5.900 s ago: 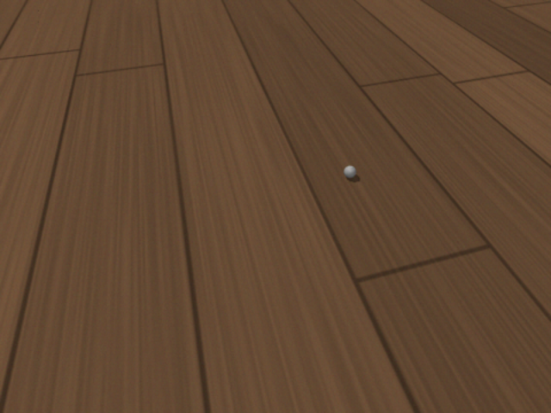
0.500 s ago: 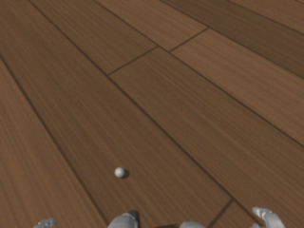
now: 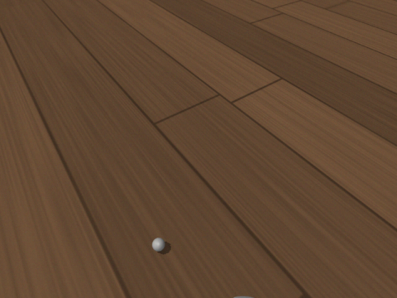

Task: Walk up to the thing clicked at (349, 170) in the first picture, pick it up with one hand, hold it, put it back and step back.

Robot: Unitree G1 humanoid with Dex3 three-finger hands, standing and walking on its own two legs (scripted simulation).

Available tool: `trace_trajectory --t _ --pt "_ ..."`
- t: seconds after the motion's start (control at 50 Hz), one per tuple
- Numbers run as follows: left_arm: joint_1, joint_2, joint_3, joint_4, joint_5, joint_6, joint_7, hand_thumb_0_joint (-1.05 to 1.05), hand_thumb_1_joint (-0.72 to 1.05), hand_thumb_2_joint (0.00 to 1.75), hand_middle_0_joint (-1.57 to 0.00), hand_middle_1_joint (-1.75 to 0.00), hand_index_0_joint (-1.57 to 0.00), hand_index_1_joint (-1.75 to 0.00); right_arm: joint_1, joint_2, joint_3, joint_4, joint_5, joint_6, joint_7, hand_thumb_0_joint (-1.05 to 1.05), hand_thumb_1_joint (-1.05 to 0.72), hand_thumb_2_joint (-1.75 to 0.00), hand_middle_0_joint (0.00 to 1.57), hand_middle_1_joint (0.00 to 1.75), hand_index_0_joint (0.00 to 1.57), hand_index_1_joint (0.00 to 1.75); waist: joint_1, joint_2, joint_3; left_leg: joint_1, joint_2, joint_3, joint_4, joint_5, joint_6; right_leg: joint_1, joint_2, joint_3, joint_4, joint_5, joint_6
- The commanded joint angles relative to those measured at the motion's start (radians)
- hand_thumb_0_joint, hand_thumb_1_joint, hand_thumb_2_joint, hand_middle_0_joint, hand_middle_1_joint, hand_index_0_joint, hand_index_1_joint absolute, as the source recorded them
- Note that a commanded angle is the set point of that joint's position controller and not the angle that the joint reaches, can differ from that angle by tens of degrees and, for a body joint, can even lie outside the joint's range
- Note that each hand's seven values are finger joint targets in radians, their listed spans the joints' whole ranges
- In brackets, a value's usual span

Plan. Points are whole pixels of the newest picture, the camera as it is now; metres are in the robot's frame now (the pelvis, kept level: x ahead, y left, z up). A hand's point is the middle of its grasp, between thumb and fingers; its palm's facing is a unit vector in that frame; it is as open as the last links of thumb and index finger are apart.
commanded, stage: walk up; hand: left
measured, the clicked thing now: (158, 244) +0.49 +0.19 -0.74
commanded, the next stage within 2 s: none
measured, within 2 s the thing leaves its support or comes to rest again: neither
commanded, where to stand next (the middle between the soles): +0.10 -0.01 m, yaw -6 degrees
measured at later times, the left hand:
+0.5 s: hand out of the picture +0.11 +0.30 -0.16, palm faces -0.02 -0.90 -0.44, open 7.4 cm
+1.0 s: hand out of the picture +0.08 +0.27 -0.15, palm faces -0.13 -0.92 -0.37, open 7.4 cm
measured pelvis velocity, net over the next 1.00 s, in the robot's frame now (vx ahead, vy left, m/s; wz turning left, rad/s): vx -0.01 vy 0.01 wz -0.12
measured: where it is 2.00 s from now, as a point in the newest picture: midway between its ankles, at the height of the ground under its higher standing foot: outside the picture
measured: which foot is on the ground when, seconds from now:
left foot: down 0.00-0.18, up 0.20-0.46, down 0.48-0.88, up 0.90-1.00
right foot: up 0.00-0.14, down 0.16-0.50, up 0.52-0.80, down 0.82-1.00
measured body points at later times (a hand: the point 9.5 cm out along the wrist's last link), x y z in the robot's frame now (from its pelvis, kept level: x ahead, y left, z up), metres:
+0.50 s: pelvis +0.00 +0.02 -0.03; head +0.05 +0.01 +0.42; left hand +0.11 +0.34 -0.13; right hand +0.08 -0.30 -0.15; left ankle +0.01 +0.15 -0.74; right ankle +0.09 -0.14 -0.74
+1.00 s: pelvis -0.01 +0.01 -0.01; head +0.00 +0.00 +0.44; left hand +0.09 +0.31 -0.12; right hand +0.01 -0.33 -0.12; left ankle +0.02 +0.14 -0.70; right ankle -0.04 -0.11 -0.74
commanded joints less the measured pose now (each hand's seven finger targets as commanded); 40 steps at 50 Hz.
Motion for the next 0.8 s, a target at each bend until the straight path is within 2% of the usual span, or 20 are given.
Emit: trace_trajectory --t 0.0,0.1,0.12,0.14,0.16,0.18,0.2,0.26,0.36,0.44,0.46,0.48,0.5,0.52,0.54,0.58,0.62,0.7,0.74,0.78 --pt "-0.064 0.185 0.042 -0.104 -0.008 -0.053 -0.008 0.00 0.90 0.90 -0.20 -0.30 -0.20 -0.30 -0.036 -0.296 -0.070 -0.105 0.012 -0.035 -0.018 0.00 -0.90 -0.90 0.20 0.30 0.20 0.30 -0.027 0.227 0.091 -0.030 0.220 -0.163 -0.175 0.179 0.183 -0.129 -0.030 -0.005 -0.111 0.076 0.010" --pt "0.057 0.174 0.039 -0.018 -0.015 -0.070 0.033 0.00 0.90 0.90 -0.20 -0.30 -0.20 -0.30 -0.150 -0.240 -0.049 -0.159 0.026 0.024 -0.015 0.00 -0.90 -0.90 0.20 0.30 0.20 0.30 0.042 0.174 -0.013 -0.261 0.126 -0.003 0.079 0.207 0.102 0.282 0.031 -0.077 -0.384 0.387 0.015" --pt "0.071 0.205 0.048 -0.012 -0.014 -0.072 0.044 0.00 0.90 0.90 -0.20 -0.30 -0.20 -0.30 -0.121 -0.205 -0.036 -0.161 0.035 0.036 -0.015 0.00 -0.90 -0.90 0.20 0.30 0.20 0.30 0.050 0.106 -0.040 -0.292 0.088 0.017 0.174 0.146 0.073 0.338 0.001 -0.019 -0.414 0.427 0.008" --pt "0.081 0.263 0.062 -0.021 -0.007 -0.077 0.055 0.00 0.90 0.90 -0.20 -0.30 -0.20 -0.30 -0.068 -0.172 -0.029 -0.160 0.040 0.045 -0.015 0.00 -0.90 -0.90 0.20 0.30 0.20 0.30 0.053 -0.055 -0.079 -0.343 0.017 0.042 0.320 -0.038 0.035 0.364 -0.141 0.180 -0.493 0.471 -0.035" --pt "0.053 0.299 0.060 -0.047 0.001 -0.086 0.061 0.00 0.90 0.90 -0.20 -0.30 -0.20 -0.30 -0.005 -0.154 -0.021 -0.144 0.038 0.063 -0.019 0.00 -0.90 -0.90 0.20 0.30 0.20 0.30 0.018 -0.099 -0.101 -0.314 -0.015 -0.048 0.448 -0.263 0.008 0.273 -0.337 0.473 -0.597 0.405 -0.098" --pt "-0.025 0.335 0.062 -0.061 0.001 -0.080 0.067 0.00 0.90 0.90 -0.20 -0.30 -0.20 -0.30 0.005 -0.227 -0.046 -0.126 0.031 0.081 -0.027 0.00 -0.90 -0.90 0.20 0.30 0.20 0.30 0.011 -0.065 -0.064 -0.270 0.013 -0.087 0.544 -0.312 0.012 0.139 -0.386 0.517 -0.613 0.244 -0.198" --pt "-0.041 0.325 0.060 -0.069 0.004 -0.078 0.069 0.00 0.90 0.90 -0.20 -0.30 -0.20 -0.30 -0.003 -0.246 -0.054 -0.115 0.030 0.086 -0.027 0.00 -0.90 -0.90 0.20 0.30 0.20 0.30 0.009 -0.068 -0.030 -0.270 0.030 -0.105 0.567 -0.295 0.011 0.102 -0.368 0.514 -0.594 0.251 -0.224" --pt "-0.060 0.277 0.048 -0.067 -0.004 -0.075 0.070 0.00 0.90 0.90 -0.20 -0.30 -0.20 -0.30 0.003 -0.248 -0.058 -0.090 0.034 0.080 -0.021 0.00 -0.90 -0.90 0.20 0.30 0.20 0.30 -0.003 -0.089 -0.072 -0.302 0.041 -0.111 0.556 -0.248 0.008 0.148 -0.264 0.292 -0.524 0.369 -0.155" --pt "-0.075 0.285 0.054 -0.088 0.006 -0.060 0.071 0.00 0.90 0.90 -0.20 -0.30 -0.20 -0.30 -0.023 -0.238 -0.054 -0.089 0.024 0.078 -0.017 0.00 -0.90 -0.90 0.20 0.30 0.20 0.30 0.023 -0.173 -0.130 -0.275 0.031 -0.020 0.394 -0.204 -0.013 0.150 -0.245 0.196 -0.419 0.559 -0.179" --pt "-0.173 0.255 0.041 -0.123 -0.017 -0.025 0.060 0.00 0.90 0.90 -0.20 -0.30 -0.20 -0.30 0.066 -0.244 -0.067 -0.045 0.018 0.056 -0.025 0.00 -0.90 -0.90 0.20 0.30 0.20 0.30 -0.038 -0.156 -0.141 -0.119 -0.007 0.064 0.118 0.032 -0.006 0.031 -0.201 0.131 -0.260 0.559 -0.122" --pt "-0.163 0.214 0.028 -0.124 -0.025 -0.012 0.058 0.00 0.90 0.90 -0.20 -0.30 -0.20 -0.30 0.043 -0.275 -0.076 -0.046 0.007 0.049 -0.029 0.00 -0.90 -0.90 0.20 0.30 0.20 0.30 -0.031 -0.061 -0.110 -0.120 0.039 -0.017 0.038 0.072 0.012 -0.038 -0.143 0.111 -0.186 0.445 -0.081" --pt "-0.164 0.168 0.019 -0.135 -0.036 -0.005 0.059 0.00 0.90 0.90 -0.20 -0.30 -0.20 -0.30 -0.002 -0.348 -0.089 -0.068 -0.003 0.043 -0.031 0.00 -0.90 -0.90 0.20 0.30 0.20 0.30 -0.021 0.151 -0.075 -0.161 0.218 -0.298 -0.062 0.148 0.073 -0.133 0.001 0.070 -0.033 0.218 -0.032" --pt "-0.162 0.189 0.031 -0.124 -0.031 0.003 0.070 0.00 0.90 0.90 -0.20 -0.30 -0.20 -0.30 -0.072 -0.417 -0.100 -0.102 0.006 0.040 -0.029 0.00 -0.90 -0.90 0.20 0.30 0.20 0.30 -0.028 0.265 -0.067 -0.251 0.373 -0.469 -0.133 0.149 0.206 -0.121 0.088 0.061 0.134 -0.151 -0.014" --pt "-0.169 0.228 0.043 -0.107 -0.022 0.007 0.076 0.00 0.90 0.90 -0.20 -0.30 -0.20 -0.30 -0.093 -0.425 -0.104 -0.105 0.008 0.034 -0.028 0.00 -0.90 -0.90 0.20 0.30 0.20 0.30 -0.034 0.265 -0.035 -0.324 0.424 -0.541 -0.154 0.134 0.288 -0.097 0.073 0.143 0.251 -0.175 -0.013" --pt "-0.148 0.237 0.044 -0.095 -0.023 0.005 0.070 0.00 0.90 0.90 -0.20 -0.30 -0.20 -0.30 -0.119 -0.389 -0.097 -0.114 0.008 0.030 -0.033 0.00 -0.90 -0.90 0.20 0.30 0.20 0.30 -0.007 0.228 -0.007 -0.319 0.402 -0.458 -0.121 0.191 0.286 -0.099 0.053 0.148 0.283 -0.133 -0.016" --pt "-0.089 0.212 0.039 -0.067 -0.032 0.006 0.056 0.00 0.90 0.90 -0.20 -0.30 -0.20 -0.30 -0.156 -0.305 -0.070 -0.129 0.003 0.011 -0.048 0.00 -0.90 -0.90 0.20 0.30 0.20 0.30 0.034 0.138 -0.027 -0.167 0.264 -0.243 0.005 0.389 0.184 -0.178 0.068 0.174 0.270 -0.040 -0.020" --pt "-0.089 0.201 0.037 -0.072 -0.027 0.005 0.041 0.00 0.90 0.90 -0.20 -0.30 -0.20 -0.30 -0.086 -0.314 -0.074 -0.105 0.010 -0.012 -0.051 0.00 -0.90 -0.90 0.20 0.30 0.20 0.30 0.012 0.154 -0.076 -0.038 0.254 -0.235 0.016 0.334 0.155 -0.183 0.049 0.145 0.148 0.002 -0.011" --pt "-0.143 0.197 0.029 -0.093 -0.003 -0.022 0.019 0.00 0.90 0.90 -0.20 -0.30 -0.20 -0.30 0.023 -0.344 -0.089 -0.096 0.001 -0.028 -0.043 0.00 -0.90 -0.90 0.20 0.30 0.20 0.30 -0.064 0.217 -0.120 0.121 0.282 -0.260 -0.025 0.113 0.194 -0.162 0.029 0.063 -0.112 -0.080 0.013" --pt "-0.128 0.207 0.033 -0.087 0.008 -0.032 0.013 0.00 0.90 0.90 -0.20 -0.30 -0.20 -0.30 0.030 -0.372 -0.101 -0.107 -0.003 -0.022 -0.034 0.00 -0.90 -0.90 0.20 0.30 0.20 0.30 -0.061 0.243 -0.092 0.079 0.308 -0.265 -0.032 0.100 0.219 -0.113 0.026 0.019 -0.192 -0.122 -0.001" --pt "-0.070 0.204 0.036 -0.061 0.012 -0.042 0.009 0.00 0.90 0.90 -0.20 -0.30 -0.20 -0.30 -0.008 -0.370 -0.094 -0.129 0.001 -0.017 -0.027 0.00 -0.90 -0.90 0.20 0.30 0.20 0.30 -0.021 0.229 -0.057 -0.032 0.288 -0.213 -0.007 0.125 0.204 0.008 0.034 -0.014 -0.308 -0.019 -0.020"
